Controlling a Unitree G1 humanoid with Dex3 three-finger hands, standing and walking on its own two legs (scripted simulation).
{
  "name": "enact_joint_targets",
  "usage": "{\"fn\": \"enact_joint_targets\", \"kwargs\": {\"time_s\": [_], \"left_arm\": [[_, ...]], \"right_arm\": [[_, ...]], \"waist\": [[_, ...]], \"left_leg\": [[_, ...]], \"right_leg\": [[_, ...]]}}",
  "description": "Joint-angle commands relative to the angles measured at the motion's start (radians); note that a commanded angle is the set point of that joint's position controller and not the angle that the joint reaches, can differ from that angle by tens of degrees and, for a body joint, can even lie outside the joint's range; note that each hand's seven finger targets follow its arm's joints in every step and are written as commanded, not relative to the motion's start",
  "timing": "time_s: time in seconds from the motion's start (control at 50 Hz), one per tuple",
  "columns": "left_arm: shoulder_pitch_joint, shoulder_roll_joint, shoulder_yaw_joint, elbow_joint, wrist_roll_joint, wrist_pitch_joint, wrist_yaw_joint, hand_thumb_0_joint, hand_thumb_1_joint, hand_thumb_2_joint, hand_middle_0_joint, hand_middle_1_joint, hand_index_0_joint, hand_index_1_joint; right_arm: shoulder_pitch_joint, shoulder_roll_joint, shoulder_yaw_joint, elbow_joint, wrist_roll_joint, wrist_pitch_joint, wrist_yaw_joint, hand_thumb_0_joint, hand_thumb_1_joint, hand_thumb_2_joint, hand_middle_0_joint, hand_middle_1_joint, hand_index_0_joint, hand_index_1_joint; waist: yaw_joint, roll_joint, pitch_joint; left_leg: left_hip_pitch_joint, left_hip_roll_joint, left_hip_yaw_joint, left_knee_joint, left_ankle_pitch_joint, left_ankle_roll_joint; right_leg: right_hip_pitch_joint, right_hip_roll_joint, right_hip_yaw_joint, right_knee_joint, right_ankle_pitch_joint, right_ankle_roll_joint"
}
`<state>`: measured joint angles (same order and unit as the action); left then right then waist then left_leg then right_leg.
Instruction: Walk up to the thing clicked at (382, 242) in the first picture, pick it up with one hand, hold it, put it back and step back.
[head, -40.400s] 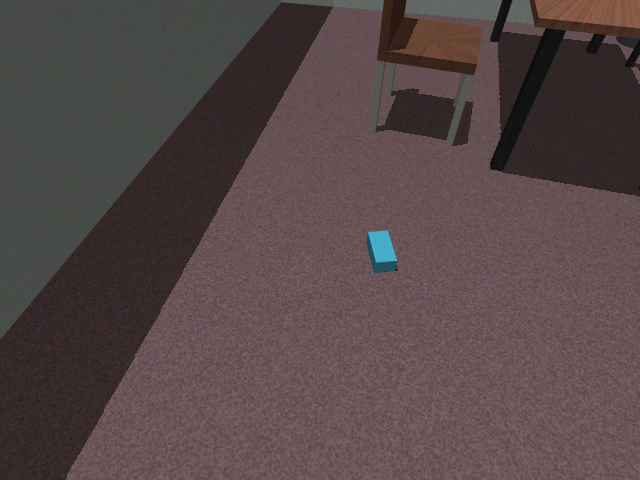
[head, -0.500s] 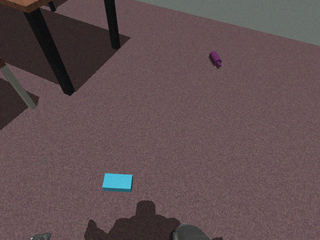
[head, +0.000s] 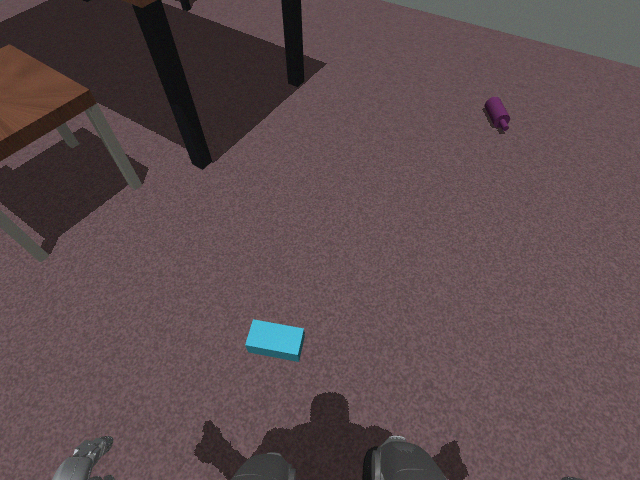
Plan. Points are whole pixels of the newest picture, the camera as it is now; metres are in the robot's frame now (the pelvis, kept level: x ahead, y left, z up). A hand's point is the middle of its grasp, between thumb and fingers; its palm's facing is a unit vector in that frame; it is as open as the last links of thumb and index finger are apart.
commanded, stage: walk up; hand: left
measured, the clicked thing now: (275, 340) +0.54 +0.16 -0.71
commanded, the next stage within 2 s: none
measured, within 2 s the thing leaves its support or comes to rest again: neither
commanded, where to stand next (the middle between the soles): +0.13 -0.03 m, yaw -7 degrees
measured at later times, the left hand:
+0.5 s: hand out of the picture +0.10 +0.27 -0.13, palm faces -0.14 -0.92 -0.37, open 7.4 cm
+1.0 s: hand (144, 455) +0.17 +0.25 -0.11, palm faces -0.08 -0.89 -0.45, open 7.4 cm
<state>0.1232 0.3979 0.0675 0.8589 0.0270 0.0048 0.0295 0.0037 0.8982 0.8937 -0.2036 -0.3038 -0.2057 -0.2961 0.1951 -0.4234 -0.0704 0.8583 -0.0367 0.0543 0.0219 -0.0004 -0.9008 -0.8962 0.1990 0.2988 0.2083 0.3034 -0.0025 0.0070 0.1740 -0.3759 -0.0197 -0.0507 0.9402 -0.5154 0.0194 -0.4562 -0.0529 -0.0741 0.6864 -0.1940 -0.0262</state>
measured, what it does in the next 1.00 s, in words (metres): steps on the spot: left foot, then right foot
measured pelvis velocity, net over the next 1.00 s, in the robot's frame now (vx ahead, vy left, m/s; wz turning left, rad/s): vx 0.01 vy -0.01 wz -0.05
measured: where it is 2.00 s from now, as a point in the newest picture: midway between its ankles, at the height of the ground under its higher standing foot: outside the picture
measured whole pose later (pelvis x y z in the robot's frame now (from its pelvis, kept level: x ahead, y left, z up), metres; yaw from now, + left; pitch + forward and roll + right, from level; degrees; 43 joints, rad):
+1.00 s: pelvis +0.01 -0.01 +0.01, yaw -3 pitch -3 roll +0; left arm 0.10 0.36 0.03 0.82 0.03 -0.01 0.03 0.00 0.90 0.89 -0.20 -0.30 -0.21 -0.30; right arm 0.22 -0.41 -0.06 0.90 -0.01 0.07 0.00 0.00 -0.90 -0.90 0.20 0.30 0.21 0.30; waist -0.02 0.05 0.18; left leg -0.38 -0.02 -0.06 0.91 -0.45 -0.01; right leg -0.37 -0.05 -0.04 0.68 -0.26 -0.01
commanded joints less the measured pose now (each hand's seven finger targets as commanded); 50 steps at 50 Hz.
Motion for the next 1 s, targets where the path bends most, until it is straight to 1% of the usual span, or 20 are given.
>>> {"fn": "enact_joint_targets", "kwargs": {"time_s": [0.0,0.02,0.04,0.06,0.08,0.14,0.26,0.36,0.44,0.48,0.5,0.52,0.54,0.56,0.62,0.74,0.76,0.86,0.94,0.98], "left_arm": [[-0.036,0.238,0.056,-0.081,0.018,-0.006,0.002,0.000,0.900,0.900,-0.200,-0.300,-0.200,-0.300],[-0.001,0.176,0.034,-0.077,0.012,0.005,-0.005,0.000,0.900,0.900,-0.200,-0.300,-0.200,-0.300],[0.007,0.121,0.014,-0.082,0.001,0.009,-0.012,0.000,0.900,0.900,-0.200,-0.300,-0.200,-0.300],[0.021,0.190,0.037,-0.056,0.008,0.012,-0.009,0.000,0.900,0.900,-0.200,-0.300,-0.200,-0.300],[-0.040,0.240,0.051,-0.038,0.007,0.009,-0.009,0.000,0.900,0.900,-0.200,-0.300,-0.200,-0.300],[0.056,0.218,0.049,0.017,-0.023,0.014,-0.027,0.000,0.900,0.900,-0.200,-0.300,-0.200,-0.300],[0.045,0.225,0.043,0.007,-0.004,-0.018,-0.048,0.000,0.900,0.900,-0.200,-0.300,-0.200,-0.300],[0.056,0.237,0.036,0.003,-0.005,-0.045,-0.069,0.000,0.900,0.900,-0.200,-0.300,-0.200,-0.300],[0.113,0.193,0.028,0.010,-0.010,-0.072,-0.069,0.000,0.900,0.900,-0.200,-0.300,-0.200,-0.300],[0.231,0.177,0.033,0.056,-0.011,-0.086,-0.046,0.000,0.900,0.900,-0.200,-0.300,-0.200,-0.300],[0.293,0.222,0.050,0.072,-0.008,-0.091,-0.031,0.000,0.900,0.900,-0.200,-0.300,-0.200,-0.300],[0.306,0.309,0.072,0.063,0.000,-0.098,-0.017,0.000,0.900,0.900,-0.200,-0.300,-0.200,-0.300],[0.263,0.326,0.061,0.027,-0.007,-0.096,-0.011,0.000,0.900,0.900,-0.200,-0.300,-0.200,-0.300],[0.205,0.344,0.063,0.007,-0.008,-0.090,-0.011,0.000,0.900,0.900,-0.200,-0.300,-0.200,-0.300],[0.128,0.258,0.039,-0.012,-0.025,-0.092,0.002,0.000,0.900,0.900,-0.200,-0.300,-0.200,-0.300],[0.092,0.226,0.031,-0.030,-0.029,-0.083,0.026,0.000,0.900,0.900,-0.200,-0.300,-0.200,-0.300],[0.073,0.228,0.035,-0.042,-0.025,-0.076,0.028,0.000,0.900,0.900,-0.200,-0.300,-0.200,-0.300],[0.029,0.237,0.053,-0.084,-0.008,-0.037,0.027,0.000,0.900,0.900,-0.200,-0.300,-0.200,-0.300],[0.049,0.261,0.057,-0.070,-0.001,-0.028,0.030,0.000,0.900,0.900,-0.200,-0.300,-0.200,-0.300],[0.013,0.289,0.060,-0.071,-0.005,-0.024,0.027,0.000,0.900,0.900,-0.200,-0.300,-0.200,-0.300]], "right_arm": [[0.209,-0.162,-0.062,0.014,0.010,-0.040,0.005,0.000,-0.900,-0.900,0.200,0.300,0.200,0.300],[0.207,-0.184,-0.064,0.019,-0.001,-0.053,-0.005,0.000,-0.900,-0.900,0.200,0.300,0.200,0.300],[0.143,-0.260,-0.073,-0.013,-0.020,-0.066,-0.022,0.000,-0.900,-0.900,0.200,0.300,0.200,0.300],[0.043,-0.317,-0.076,-0.062,-0.013,-0.079,-0.033,0.000,-0.900,-0.900,0.200,0.300,0.200,0.300],[0.008,-0.323,-0.072,-0.051,-0.001,-0.085,-0.037,0.000,-0.900,-0.900,0.200,0.300,0.200,0.300],[0.002,-0.243,-0.049,-0.023,0.004,-0.119,-0.057,0.000,-0.900,-0.900,0.200,0.300,0.200,0.300],[0.103,-0.261,-0.074,-0.010,0.004,-0.134,-0.040,0.000,-0.900,-0.900,0.200,0.300,0.200,0.300],[0.130,-0.258,-0.076,-0.028,0.011,-0.128,-0.018,0.000,-0.900,-0.900,0.200,0.300,0.200,0.300],[0.084,-0.228,-0.059,-0.060,0.008,-0.111,-0.005,0.000,-0.900,-0.900,0.200,0.300,0.200,0.300],[0.048,-0.190,-0.042,-0.072,0.024,-0.089,-0.007,0.000,-0.900,-0.900,0.200,0.300,0.200,0.300],[0.073,-0.126,-0.020,-0.079,0.040,-0.083,-0.010,0.000,-0.900,-0.900,0.200,0.300,0.200,0.300],[0.094,-0.062,0.004,-0.106,0.048,-0.082,-0.011,0.000,-0.900,-0.900,0.200,0.300,0.200,0.300],[0.092,-0.105,-0.007,-0.091,0.043,-0.060,-0.025,0.000,-0.900,-0.900,0.200,0.300,0.200,0.300],[0.091,-0.170,-0.028,-0.074,0.036,-0.052,-0.034,0.000,-0.900,-0.900,0.200,0.300,0.200,0.300],[0.129,-0.162,-0.029,-0.015,0.042,-0.040,-0.029,0.000,-0.900,-0.900,0.200,0.300,0.200,0.300],[0.108,-0.138,-0.024,0.009,0.046,-0.008,-0.035,0.000,-0.900,-0.900,0.200,0.300,0.200,0.300],[0.105,-0.140,-0.025,0.004,0.046,-0.007,-0.039,0.000,-0.900,-0.900,0.200,0.300,0.200,0.300],[0.101,-0.170,-0.039,-0.014,0.038,-0.002,-0.052,0.000,-0.900,-0.900,0.200,0.300,0.200,0.300],[0.052,-0.165,-0.044,-0.031,0.020,-0.011,-0.029,0.000,-0.900,-0.900,0.200,0.300,0.200,0.300],[0.094,-0.160,-0.049,-0.017,0.004,-0.018,-0.016,0.000,-0.900,-0.900,0.200,0.300,0.200,0.300]], "waist": [[-0.043,-0.085,-0.284],[-0.042,0.064,-0.252],[-0.033,0.223,-0.174],[-0.016,0.074,-0.120],[-0.037,0.041,-0.059],[0.017,-0.009,-0.081],[-0.053,0.168,-0.063],[-0.066,0.190,-0.009],[-0.026,0.209,-0.046],[0.039,0.119,-0.139],[0.072,-0.037,-0.210],[0.063,-0.246,-0.236],[0.052,-0.142,-0.228],[0.041,-0.123,-0.182],[-0.003,-0.073,-0.125],[0.007,-0.147,-0.137],[0.005,-0.176,-0.144],[0.018,-0.193,-0.195],[0.046,-0.183,-0.239],[0.007,-0.200,-0.251]], "left_leg": [[0.241,-0.003,0.033,-0.385,0.070,0.030],[0.282,0.068,-0.152,-0.542,-0.079,0.053],[0.217,0.290,-0.508,-0.676,-0.284,0.104],[0.085,0.397,-0.606,-0.704,-0.326,0.176],[-0.047,0.404,-0.587,-0.716,-0.262,0.202],[0.171,0.235,-0.256,-0.598,0.278,0.039],[0.346,0.298,-0.264,-0.659,0.122,0.164],[0.310,0.306,-0.221,-0.701,0.024,0.204],[0.212,0.229,-0.046,-0.550,0.375,0.174],[0.170,0.159,0.056,-0.298,0.593,0.111],[0.096,0.128,0.067,-0.119,0.474,0.069],[-0.116,0.026,0.096,0.044,0.147,0.008],[-0.121,0.012,-0.025,0.061,-0.056,0.006],[-0.092,0.047,-0.041,0.118,-0.101,0.011],[-0.097,0.071,-0.115,0.101,0.040,0.006],[-0.035,-0.008,-0.114,0.116,0.115,-0.026],[-0.045,-0.022,-0.111,0.132,0.101,-0.030],[-0.073,-0.019,-0.068,0.132,0.047,-0.043],[-0.038,0.024,-0.008,-0.083,0.057,-0.031],[0.061,0.038,0.024,-0.233,0.072,-0.011]], "right_leg": [[0.015,-0.138,0.205,-0.133,-0.422,-0.092],[-0.114,-0.052,0.139,0.052,-0.495,-0.050],[-0.265,0.081,0.096,0.266,-0.421,0.010],[-0.230,0.060,0.215,0.313,-0.355,0.018],[-0.143,0.032,0.264,0.336,-0.334,0.018],[-0.161,0.085,0.306,0.339,-0.152,0.018],[-0.198,0.050,0.206,0.236,-0.192,0.034],[-0.149,0.031,0.125,0.135,-0.228,0.029],[0.088,0.048,0.037,-0.071,-0.181,0.016],[0.308,0.097,-0.019,-0.257,0.038,0.007],[0.435,0.031,0.096,-0.283,0.120,0.002],[0.547,-0.184,0.442,-0.317,0.217,-0.071],[0.449,-0.324,0.635,-0.381,0.123,-0.141],[0.357,-0.352,0.659,-0.363,0.075,-0.229],[0.316,-0.208,0.377,-0.321,0.200,-0.115],[0.234,-0.190,0.230,-0.238,0.705,-0.115],[0.236,-0.203,0.229,-0.230,0.738,-0.149],[0.264,-0.242,0.251,-0.190,0.535,-0.210],[0.305,-0.239,0.282,-0.166,0.244,-0.191],[0.234,-0.249,0.287,-0.142,0.152,-0.177]]}}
